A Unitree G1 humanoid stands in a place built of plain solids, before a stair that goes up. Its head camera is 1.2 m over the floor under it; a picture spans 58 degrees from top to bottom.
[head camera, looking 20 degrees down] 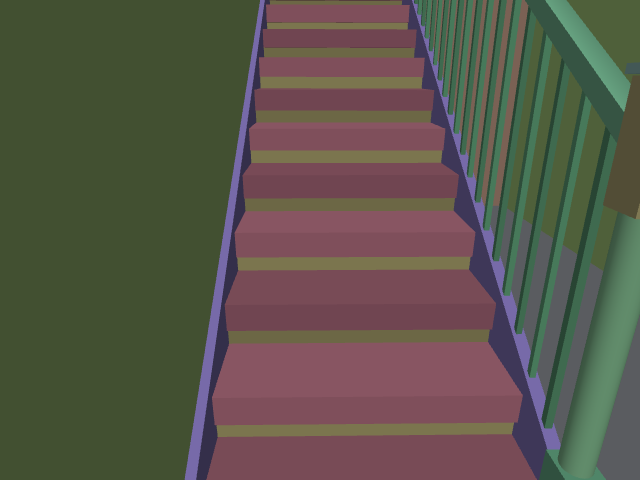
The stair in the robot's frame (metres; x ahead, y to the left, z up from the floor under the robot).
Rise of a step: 0.17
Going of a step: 0.26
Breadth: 0.91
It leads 1 degrees to the left of straight ahead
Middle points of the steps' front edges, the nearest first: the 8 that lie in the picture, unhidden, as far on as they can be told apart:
1.03 -0.14 0.34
1.29 -0.14 0.50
1.54 -0.13 0.67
1.80 -0.13 0.83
2.06 -0.13 1.00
2.32 -0.12 1.16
2.57 -0.12 1.33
2.83 -0.12 1.50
